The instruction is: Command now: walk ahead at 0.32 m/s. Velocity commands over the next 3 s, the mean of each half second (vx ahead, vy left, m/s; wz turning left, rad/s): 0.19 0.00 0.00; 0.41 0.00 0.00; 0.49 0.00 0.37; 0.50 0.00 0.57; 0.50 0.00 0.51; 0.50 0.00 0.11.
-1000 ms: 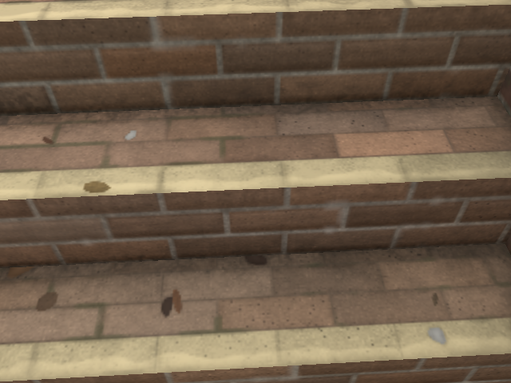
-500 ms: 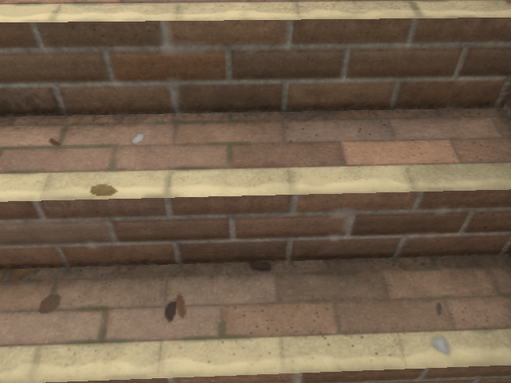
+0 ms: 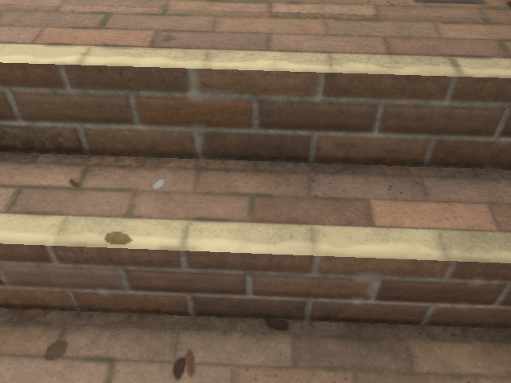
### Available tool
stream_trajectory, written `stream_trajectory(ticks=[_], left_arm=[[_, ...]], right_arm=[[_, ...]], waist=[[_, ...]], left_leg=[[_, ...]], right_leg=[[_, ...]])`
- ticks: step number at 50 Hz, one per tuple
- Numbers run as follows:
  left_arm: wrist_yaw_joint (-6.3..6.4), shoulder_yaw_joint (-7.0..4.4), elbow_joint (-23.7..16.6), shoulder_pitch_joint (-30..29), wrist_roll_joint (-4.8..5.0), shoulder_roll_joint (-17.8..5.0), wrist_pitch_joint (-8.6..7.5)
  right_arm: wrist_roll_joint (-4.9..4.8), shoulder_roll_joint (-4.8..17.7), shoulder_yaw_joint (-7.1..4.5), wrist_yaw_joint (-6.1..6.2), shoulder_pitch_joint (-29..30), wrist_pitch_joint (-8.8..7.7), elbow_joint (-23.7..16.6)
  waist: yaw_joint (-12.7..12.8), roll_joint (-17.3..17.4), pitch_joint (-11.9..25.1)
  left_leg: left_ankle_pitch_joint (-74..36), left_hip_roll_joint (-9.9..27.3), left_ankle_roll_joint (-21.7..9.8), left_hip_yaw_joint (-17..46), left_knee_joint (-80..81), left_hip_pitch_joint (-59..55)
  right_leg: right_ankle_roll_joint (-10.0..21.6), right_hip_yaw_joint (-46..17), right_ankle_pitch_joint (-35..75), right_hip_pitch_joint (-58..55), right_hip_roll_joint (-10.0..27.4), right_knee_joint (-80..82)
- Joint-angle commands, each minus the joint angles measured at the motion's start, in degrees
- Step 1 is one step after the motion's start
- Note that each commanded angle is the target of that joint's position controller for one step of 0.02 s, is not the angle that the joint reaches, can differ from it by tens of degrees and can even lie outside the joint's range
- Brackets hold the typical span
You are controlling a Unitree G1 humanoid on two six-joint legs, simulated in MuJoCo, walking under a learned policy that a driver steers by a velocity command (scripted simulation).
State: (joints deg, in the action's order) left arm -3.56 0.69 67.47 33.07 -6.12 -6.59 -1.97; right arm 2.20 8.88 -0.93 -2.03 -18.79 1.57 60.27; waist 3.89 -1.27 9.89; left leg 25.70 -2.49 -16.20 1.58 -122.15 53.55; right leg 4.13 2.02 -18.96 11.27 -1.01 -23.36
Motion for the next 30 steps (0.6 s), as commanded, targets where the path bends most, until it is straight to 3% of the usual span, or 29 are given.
stream_trajectory(ticks=[1, 2, 3, 4, 5, 6, 7, 8, 9, 10, 11, 12, 13, 14, 15, 16, 17, 18, 19, 20, 21, 22, 23, 25, 26, 27, 28, 29, 30], left_arm=[[1.14, 2.02, 2.1, -1.7, 0.09, -1.4, -0.42], [1.15, 0.99, 0.1, -5.7, -0.98, -5.2, -0.88], [0.42, 0.34, -1.6, -9.4, -2.37, -7.4, -1.90], [-0.08, -0.66, -7.0, -16.9, -1.63, -11.2, -2.92], [-0.93, -2.51, -5.6, -10.9, 2.57, -16.3, -3.29], [-1.92, -1.89, -3.6, -4.6, 2.43, -16.5, -3.25], [-2.97, -2.40, -4.8, -3.1, 3.70, -17.6, -4.28], [-3.60, -3.35, -5.3, -3.8, 5.38, -17.8, -4.87], [2.82, -3.44, -4.0, -0.7, 10.72, -11.4, -5.58], [4.29, -3.50, -5.6, -0.2, 10.79, -10.9, -5.87], [3.54, -3.36, -7.8, -4.8, 8.99, -8.7, -4.72], [2.34, -3.27, -10.5, -10.9, 5.61, -5.6, -3.02], [1.69, -3.07, -15.7, -14.2, 3.00, -3.3, -1.87], [2.37, -2.44, -19.0, -17.5, 2.45, -0.7, -1.16], [3.11, -1.79, -21.9, -18.0, 2.09, 0.3, -1.75], [0.01, -1.75, -16.4, -19.2, 8.15, -4.1, 0.39], [-0.20, -1.92, -17.7, -17.8, 7.87, -4.9, 0.59], [0.10, -2.14, -17.6, -16.8, 5.99, -6.1, 1.29], [0.27, -2.34, -16.2, -15.7, 4.53, -6.8, 1.56], [0.38, -2.53, -15.0, -15.0, 4.07, -8.0, 1.87], [0.33, -2.79, -15.0, -16.2, 4.39, -8.5, 2.31], [-0.44, -2.59, -13.5, -16.0, 4.22, -8.9, 2.77], [-1.09, -2.62, -13.3, -18.5, 3.72, -9.4, 3.27], [-0.52, -1.71, -14.7, -25.3, 2.36, -8.1, 3.44], [0.47, -0.99, -16.2, -29.5, 2.22, -7.3, 3.07], [1.43, -0.12, -18.4, -33.9, 2.71, -6.8, 2.69], [2.19, 0.67, -20.0, -36.5, 3.08, -5.9, 2.34], [2.44, 1.62, -21.7, -38.6, 2.69, -4.9, 2.29], [2.45, 2.14, -23.5, -40.4, 2.81, -4.0, 2.29]], right_arm=[[-0.79, -4.8, 3.52, -1.66, 20.8, -0.65, -20.5], [-2.00, -4.7, 4.20, -2.05, 21.4, 0.03, -22.1], [-3.21, -1.8, 3.82, -1.07, 22.8, 0.58, -23.2], [-2.80, 0.5, 3.33, -1.24, 21.6, 1.11, -22.8], [-2.56, 2.4, 4.26, -2.96, 33.0, 3.42, -26.1], [-2.12, -1.2, 5.76, -3.70, 28.8, 5.02, -22.3], [-1.84, -1.6, 5.75, -4.33, 13.2, 4.75, -15.3], [-1.10, 2.1, 4.94, -3.27, 8.3, 4.74, -13.0], [-0.92, 1.2, 3.23, 3.75, -4.6, 0.72, -8.3], [-1.27, 5.5, 1.92, 6.70, -10.0, -0.20, -5.3], [-1.45, 8.0, 0.70, 8.65, -8.2, 0.54, -3.8], [-1.06, 10.2, -0.27, 8.99, 2.4, 0.72, -5.1], [-0.47, 11.3, -1.44, 7.57, 11.2, 0.33, -5.9], [-0.61, 8.2, -1.28, 6.51, 15.6, -0.79, -4.3], [-0.36, 3.4, -0.43, 5.76, 14.9, -2.48, -2.6], [1.92, -0.6, 1.77, 0.96, 13.6, -4.31, -3.5], [0.76, 0.3, 1.23, -0.14, 15.4, -5.54, -3.3], [1.70, -1.0, 1.83, -1.03, 14.2, -5.94, -2.4], [1.30, -0.7, 1.75, -1.30, 14.7, -6.08, -2.6], [1.42, 0.0, 1.67, -1.35, 15.5, -6.03, -2.8], [1.66, 0.4, 1.70, -2.45, 15.7, -5.80, -3.3], [2.08, 2.5, 1.20, -2.98, 15.6, -5.45, -4.2], [2.30, 3.1, 1.38, -3.11, 13.0, -5.91, -3.6], [2.71, 1.2, 2.19, -2.18, 1.5, -7.55, -0.1], [2.68, 0.7, 2.47, -1.52, -4.8, -8.06, 2.0], [2.92, 0.3, 2.83, -0.87, -9.8, -8.30, 3.9], [3.07, 0.0, 2.97, -0.56, -12.1, -8.36, 4.9], [3.27, -0.3, 3.29, -0.45, -14.3, -8.15, 5.9], [3.68, -0.8, 3.56, -0.35, -15.1, -8.24, 6.9]], waist=[[-6.4, -2.8, -7.1], [-8.3, -2.5, -7.9], [-9.8, 3.0, -7.7], [-13.0, 2.6, -5.4], [-12.1, -4.0, -4.6], [-11.4, -8.8, -4.0], [-13.9, -12.6, -3.1], [-13.9, -11.9, 0.8], [-14.1, -7.3, 7.4], [-14.6, 4.8, 10.3], [-14.6, 17.6, 9.2], [-10.8, 20.4, 4.5], [-5.8, 13.9, -4.7], [-2.8, 7.5, -13.1], [-0.5, 4.9, -16.9], [-7.6, -0.5, -12.0], [-4.3, 1.6, -12.1], [-2.8, -2.3, -8.1], [-1.9, -2.6, -5.4], [-1.0, -1.5, -2.9], [-0.3, -1.7, -2.1], [0.1, 2.9, -0.2], [-0.9, 3.6, -0.7], [-5.1, 4.2, -2.5], [-8.1, 3.9, -2.6], [-10.1, 3.9, -3.3], [-10.8, 3.9, -4.7], [-11.2, 7.8, -4.6], [-11.0, 7.0, -6.6]], left_leg=[[11.4, 5.6, -4.7, 1.6, -11.6, 29.3], [10.4, 6.3, -4.5, -0.9, -8.4, 24.3], [2.0, 8.8, -4.6, -2.7, 9.5, 16.1], [-7.1, 8.4, -3.6, -7.9, 25.2, -4.7], [14.5, 1.1, 5.9, -15.5, 36.7, -16.7], [10.0, -0.6, 8.5, -16.4, 36.8, -14.4], [-0.2, -2.9, 10.2, -18.5, 37.3, -11.5], [-8.4, -3.5, 9.1, -17.3, 52.6, -7.6], [6.0, -3.2, 5.2, -6.8, 52.8, -27.8], [2.8, 6.1, 1.0, 14.3, 65.1, -36.4], [8.3, 11.3, -4.3, 34.5, 85.7, -36.6], [19.3, 14.2, -6.2, 45.0, 99.1, -24.8], [27.1, 14.7, -3.0, 41.9, 100.4, -17.8], [27.3, 14.2, 0.0, 35.5, 95.9, -11.8], [22.2, 13.1, 3.0, 27.7, 94.2, -8.4], [9.9, 11.5, 1.6, 23.7, 98.4, -13.7], [1.4, 11.9, 1.0, 21.7, 99.6, -14.7], [-4.6, 11.9, -0.1, 19.7, 99.9, -17.9], [-6.1, 10.8, 0.1, 16.1, 99.9, -21.6], [-6.8, 10.4, 0.9, 13.0, 100.1, -23.4], [-7.7, 10.8, 2.4, 9.3, 102.7, -23.1], [-9.7, 10.9, 1.3, 7.4, 104.9, -20.5], [-9.4, 11.6, 0.6, 7.5, 106.6, -21.5], [-5.8, 12.6, 2.3, 8.6, 106.1, -33.5], [-5.6, 14.0, 2.3, 10.3, 105.8, -42.6], [-6.5, 15.9, 2.1, 12.5, 105.6, -50.7], [-7.0, 18.0, 1.7, 13.8, 106.4, -55.7], [-7.4, 20.8, -0.4, 16.6, 107.6, -59.7], [-5.9, 23.0, -0.8, 17.3, 108.5, -63.4]], right_leg=[[9.6, -8.5, 31.3, -3.4, 17.6, 12.1], [8.9, -5.2, 29.2, 5.0, 15.9, 17.0], [6.8, -1.9, 21.5, 12.8, 12.9, 21.1], [6.5, 2.6, 27.9, 28.5, 7.7, 24.2], [15.2, -4.1, 48.6, 37.8, 9.8, 30.9], [18.7, -6.1, 68.3, 26.7, 15.3, 26.5], [17.5, -2.2, 99.7, 10.8, 16.0, 15.8], [15.7, -1.4, 112.7, -5.5, 15.7, 8.1], [7.5, 2.7, 108.5, -7.0, 14.8, -9.8], [4.3, 1.7, 91.0, 6.0, 10.7, -22.9], [4.4, -0.1, 46.8, 14.3, 3.2, -38.7], [3.5, -7.1, 16.4, 18.6, 0.2, -65.2], [2.5, -9.3, 13.3, 27.3, -0.8, -81.3], [2.8, -9.8, 13.4, 35.3, -1.2, -88.1], [3.2, -9.4, 11.0, 39.1, -1.4, -90.3], [8.6, -22.7, 13.2, 46.5, -4.8, -89.6], [9.3, -21.0, 12.0, 48.4, -3.7, -89.2], [9.1, -20.4, 18.9, 49.8, -3.1, -84.7], [8.5, -18.8, 19.8, 51.4, -3.0, -83.4], [7.5, -16.8, 20.9, 52.8, -2.5, -83.5], [5.2, -12.2, 18.4, 51.1, -0.1, -82.0], [5.6, -7.2, 18.2, 47.4, 0.0, -89.0], [5.8, -4.3, 15.0, 48.7, 0.1, -95.9], [7.3, -5.3, 10.6, 60.4, 2.7, -100.8], [7.9, -6.6, 7.9, 67.7, 3.9, -100.6], [8.5, -8.2, 4.9, 75.0, 4.9, -100.6], [8.7, -9.0, 2.8, 80.1, 6.1, -99.5], [9.1, -9.3, -1.4, 85.7, 6.3, -106.2], [9.8, -10.8, -3.6, 92.2, 6.9, -108.6]])
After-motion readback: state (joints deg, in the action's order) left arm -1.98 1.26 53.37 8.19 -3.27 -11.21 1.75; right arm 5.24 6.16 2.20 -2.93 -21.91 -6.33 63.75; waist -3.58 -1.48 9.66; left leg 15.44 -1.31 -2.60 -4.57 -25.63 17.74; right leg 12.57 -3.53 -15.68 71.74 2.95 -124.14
